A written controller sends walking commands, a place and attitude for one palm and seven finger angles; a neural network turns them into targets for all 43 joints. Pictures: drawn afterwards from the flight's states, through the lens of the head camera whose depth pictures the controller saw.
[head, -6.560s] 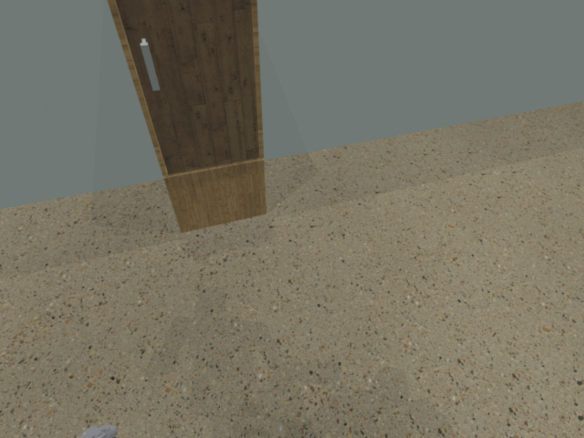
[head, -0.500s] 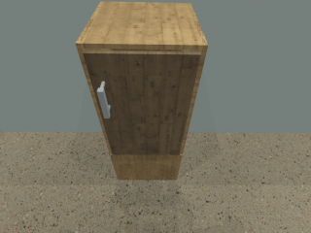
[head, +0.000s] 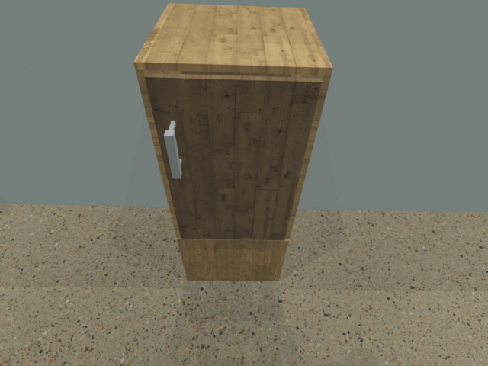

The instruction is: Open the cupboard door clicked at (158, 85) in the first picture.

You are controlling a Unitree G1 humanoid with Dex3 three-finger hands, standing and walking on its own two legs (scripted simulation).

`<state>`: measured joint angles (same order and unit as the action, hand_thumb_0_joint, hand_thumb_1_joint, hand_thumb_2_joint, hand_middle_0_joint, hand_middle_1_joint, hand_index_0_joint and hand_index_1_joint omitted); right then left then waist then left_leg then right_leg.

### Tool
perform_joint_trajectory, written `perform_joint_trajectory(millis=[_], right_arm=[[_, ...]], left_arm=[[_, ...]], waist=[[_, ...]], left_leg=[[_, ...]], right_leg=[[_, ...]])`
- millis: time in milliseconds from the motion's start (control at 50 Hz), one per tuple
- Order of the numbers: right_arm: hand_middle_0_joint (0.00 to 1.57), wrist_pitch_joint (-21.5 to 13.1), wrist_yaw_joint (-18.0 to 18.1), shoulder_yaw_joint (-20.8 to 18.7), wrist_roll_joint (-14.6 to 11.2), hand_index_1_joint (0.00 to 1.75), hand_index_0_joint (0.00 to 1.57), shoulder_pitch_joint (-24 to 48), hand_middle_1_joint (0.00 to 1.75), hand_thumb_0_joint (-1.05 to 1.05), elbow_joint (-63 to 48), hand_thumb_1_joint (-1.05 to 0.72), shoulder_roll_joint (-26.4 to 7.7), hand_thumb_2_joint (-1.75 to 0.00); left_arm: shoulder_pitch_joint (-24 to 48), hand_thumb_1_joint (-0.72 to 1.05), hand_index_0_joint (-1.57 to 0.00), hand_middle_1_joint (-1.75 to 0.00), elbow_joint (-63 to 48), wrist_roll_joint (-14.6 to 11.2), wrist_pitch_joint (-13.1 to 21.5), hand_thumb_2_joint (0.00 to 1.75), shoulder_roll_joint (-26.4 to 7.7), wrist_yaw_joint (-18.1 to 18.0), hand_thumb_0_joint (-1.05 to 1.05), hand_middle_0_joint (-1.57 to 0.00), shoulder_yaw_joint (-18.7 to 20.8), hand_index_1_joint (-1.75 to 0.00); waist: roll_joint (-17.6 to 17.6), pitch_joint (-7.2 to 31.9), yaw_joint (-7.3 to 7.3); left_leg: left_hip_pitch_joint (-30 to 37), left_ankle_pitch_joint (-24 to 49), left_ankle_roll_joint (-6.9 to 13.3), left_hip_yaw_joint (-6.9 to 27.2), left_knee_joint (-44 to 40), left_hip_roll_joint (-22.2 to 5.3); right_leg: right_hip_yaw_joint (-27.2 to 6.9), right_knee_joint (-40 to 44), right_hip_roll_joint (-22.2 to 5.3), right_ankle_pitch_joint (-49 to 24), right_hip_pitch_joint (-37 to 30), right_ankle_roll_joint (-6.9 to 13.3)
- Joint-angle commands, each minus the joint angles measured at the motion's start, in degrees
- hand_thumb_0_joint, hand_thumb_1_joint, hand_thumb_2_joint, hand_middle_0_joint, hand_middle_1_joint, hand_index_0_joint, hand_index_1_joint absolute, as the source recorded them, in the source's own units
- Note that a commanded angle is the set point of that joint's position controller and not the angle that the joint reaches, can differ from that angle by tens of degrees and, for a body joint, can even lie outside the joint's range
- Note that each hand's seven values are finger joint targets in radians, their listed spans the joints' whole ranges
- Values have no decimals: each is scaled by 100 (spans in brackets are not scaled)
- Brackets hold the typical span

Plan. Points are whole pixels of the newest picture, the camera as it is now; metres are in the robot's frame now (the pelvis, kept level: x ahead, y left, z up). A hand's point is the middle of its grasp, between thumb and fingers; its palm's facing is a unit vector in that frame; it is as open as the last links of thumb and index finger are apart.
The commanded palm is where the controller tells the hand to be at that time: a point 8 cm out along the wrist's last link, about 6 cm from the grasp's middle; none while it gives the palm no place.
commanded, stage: look again from close up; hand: left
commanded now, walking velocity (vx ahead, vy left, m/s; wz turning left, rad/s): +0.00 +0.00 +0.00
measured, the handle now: (174, 150) +0.57 +0.20 +0.02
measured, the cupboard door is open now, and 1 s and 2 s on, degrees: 0 0 0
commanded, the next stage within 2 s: raise the hand with hooked fingers in 0.08 s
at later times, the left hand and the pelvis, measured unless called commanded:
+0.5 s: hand (157, 312) +0.20 +0.15 +0.01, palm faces +0.06 -1.00 +0.00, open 8.0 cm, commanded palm +0.11 +0.23 -0.05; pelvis -0.03 -0.02 -0.04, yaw +1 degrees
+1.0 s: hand (138, 316) +0.21 +0.19 -0.03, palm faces -0.03 -1.00 -0.02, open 11.0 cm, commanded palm +0.17 +0.25 -0.01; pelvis -0.02 -0.03 -0.08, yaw +1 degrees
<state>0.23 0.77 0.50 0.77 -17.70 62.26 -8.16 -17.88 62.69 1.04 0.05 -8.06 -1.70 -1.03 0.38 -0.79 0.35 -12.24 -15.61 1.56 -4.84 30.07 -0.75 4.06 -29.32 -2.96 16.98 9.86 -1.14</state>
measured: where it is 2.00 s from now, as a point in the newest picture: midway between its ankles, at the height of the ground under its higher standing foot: outside the picture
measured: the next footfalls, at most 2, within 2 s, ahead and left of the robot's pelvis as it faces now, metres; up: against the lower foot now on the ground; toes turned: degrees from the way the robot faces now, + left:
none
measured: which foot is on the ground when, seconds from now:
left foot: down 0.00-1.00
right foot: down 0.00-1.00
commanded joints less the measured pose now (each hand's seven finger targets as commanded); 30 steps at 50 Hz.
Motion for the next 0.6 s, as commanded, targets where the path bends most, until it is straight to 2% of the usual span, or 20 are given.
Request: perform_joint_trajectory(millis=[0, 60, 140, 160, 180, 200, 220, 240, 260, 320, 340, 360, 380, 400, 420, 460, 480, 520, 540, 580], right_arm=[[20, -124, 44, -112, 6, 30, 20, -292, 30, 0, -239, -90, -580, -90], [20, -149, 50, -116, -3, 30, 20, -318, 30, 0, -226, -90, -565, -90], [20, -163, 57, -106, -12, 30, 20, -314, 30, 0, -178, -90, -545, -90], [20, -202, 26, -92, -37, 30, 20, 227, 30, 0, -522, -90, -752, -90], [20, -1082, 262, -232, -264, 30, 20, 117, 30, 0, -2616, -90, -1653, -90], [20, -1674, 411, 31, -344, 30, 20, 618, 30, 0, -2128, -90, -1093, -90], [20, -1851, 426, -112, -385, 30, 20, 555, 30, 0, -1805, -90, -1061, -90], [20, -1784, 335, -156, -465, 30, 20, 400, 30, 0, -1744, -90, -925, -90], [20, -1804, 370, -164, -532, 30, 20, 462, 30, 0, -2241, -90, -1074, -90], [20, -2085, 427, -226, -384, 30, 20, 578, 30, 0, -2665, -90, -1318, -90], [20, -2069, 380, -270, -266, 30, 20, 543, 30, 0, -2733, -90, -1335, -90], [20, -2066, 321, -350, -185, 30, 20, 651, 30, 0, -2814, -90, -1313, -90], [20, -2070, 251, -422, -151, 30, 20, 705, 30, 0, -2940, -90, -1286, -90], [20, -2059, 169, -501, -120, 30, 20, 765, 30, 0, -3079, -90, -1264, -90], [20, -1967, 50, -587, -168, 30, 20, 798, 30, 0, -3216, -90, -1287, -90], [20, -1844, -65, -621, -146, 30, 20, 1133, 30, 0, -3676, -90, -1376, -90], [20, -1766, -64, -650, -191, 30, 20, 1157, 30, 0, -3876, -90, -1323, -90], [20, -1582, -53, -644, -207, 30, 20, 1253, 30, 0, -4181, -90, -1286, -90], [20, -1509, -29, -611, -204, 30, 20, 1329, 30, 0, -4375, -90, -1265, -90], [20, -1472, 17, -598, -208, 30, 20, 1179, 30, 0, -4428, -90, -1159, -90]], left_arm=[[-447, 90, -20, -30, -192, -3, 84, 90, -445, -44, 0, -20, 113, -30], [-513, 90, -20, -30, -189, 0, 101, 90, -411, -40, 0, -20, 117, -30], [-589, 90, -20, -30, -165, -4, 108, 90, -395, -36, 0, -20, 115, -30], [-684, 90, -20, -30, -28, 84, 187, 90, -627, -253, 0, -20, 92, -30], [3377, 88, -20, -32, -9328, -1161, 1418, 89, -1585, -293, 0, -20, 441, -32], [1225, 85, -20, -33, -7854, -666, 1029, 88, -1401, -654, 0, -20, 501, -33], [980, 83, -21, -34, -7222, -743, 694, 87, -1028, -954, 0, -21, 369, -34], [-817, 81, -21, -36, -5709, -826, 105, 86, 224, -905, 0, -21, -212, -36], [-72, 78, -21, -37, -7060, -1085, 255, 85, 182, -765, 0, -21, -381, -37], [-366, 71, -21, -42, -6746, -937, 977, 82, -43, -502, 0, -21, -220, -42], [-119, 69, -22, -43, -6460, -867, 1267, 81, -12, -371, 0, -22, -118, -43], [-452, 67, -22, -45, -5784, -916, 1594, 80, 155, -138, 0, -22, 16, -45], [-1026, 64, -22, -47, -5294, -1043, 1974, 79, 142, 162, 0, -22, 235, -47], [-1501, 62, -22, -48, -5131, -1186, 2367, 78, -42, 512, 0, -22, 583, -48], [-1996, 60, -22, -50, -4776, -1335, 2658, 77, -492, 926, 0, -22, 1190, -50], [-1717, 55, -22, -53, -5024, -1622, 3226, 75, -798, 1748, 0, -22, 1492, -53], [-1826, 53, -23, -54, -4943, -1613, 3234, 74, -1009, 1894, 0, -23, 1833, -54], [-1548, 48, -23, -57, -5688, -1607, 3069, 72, -1350, 1933, 0, -23, 2051, -57], [-1184, 46, -23, -58, -6303, -1676, 2988, 71, -1272, 1899, 0, -23, 1894, -58], [-599, 41, -24, -62, -7294, -1738, 3060, 69, -1340, 1706, 0, -24, 1967, -62]], waist=[[-104, -676, -33], [25, -509, -36], [-135, -476, -43], [-30, -784, -218], [-1370, 2332, 697], [-1792, 2163, 88], [-1373, 1416, 262], [-699, 443, 252], [-527, 57, 222], [362, -300, 376], [862, -279, 391], [1259, -385, 221], [1712, -242, 24], [1795, 33, -217], [1493, 246, -495], [985, 608, -459], [821, 865, -578], [-126, 1217, -720], [-353, 1382, -649], [-879, 1766, -490]], left_leg=[[-630, -579, 117, 827, -1175, -510], [-505, -403, 123, 789, -1144, -524], [-437, -286, 116, 760, -1138, -515], [-703, 861, -89, 509, -46, -551], [1324, 1028, -75, 495, -596, -29], [1204, 979, -85, 484, -788, -244], [357, -100, -217, 595, -952, -251], [-337, -766, -122, 804, -1024, -243], [-677, -938, -112, 840, -841, -159], [-1168, -1075, -77, 796, -68, 55], [-1460, -1081, -117, 789, 217, 83], [-1880, -1152, -156, 743, 533, 92], [-2225, -1070, -179, 652, 883, 96], [-2514, -899, -198, 557, 1218, 126], [-2657, -714, -259, 476, 1412, 185], [-3013, -517, -273, 337, 1967, 298], [-3160, -487, -227, 254, 2076, 343], [-3218, -452, -180, 176, 2182, 356], [-3162, -489, -148, 173, 2216, 330], [-2908, -295, -89, 260, 2443, 222]], right_leg=[[-352, 606, -244, -26, 350, 275], [-342, 636, -275, -166, 283, 253], [-359, 698, -299, -231, 288, 244], [-630, 752, -504, -1527, 559, 256], [9, 152, 144, -1265, 143, 292], [26, -283, 255, -345, 448, 404], [141, -378, 289, 161, 816, 332], [312, -317, 260, 284, 1185, 299], [299, -184, 228, 269, 1093, 262], [221, -167, 270, 988, 1816, 196], [261, -394, 301, 1215, 2203, 187], [311, -630, 315, 1505, 2610, 187], [277, -831, 312, 1755, 2864, 191], [162, -1027, 299, 1812, 2932, 217], [-5, -1185, 276, 1672, 2754, 298], [-242, -1596, 188, 1136, 2569, 356], [-318, -1741, 164, 970, 2432, 347], [-493, -1946, 179, 901, 2413, 344], [-536, -1989, 178, 927, 2454, 331], [-650, -2084, 211, 699, 2598, 321]])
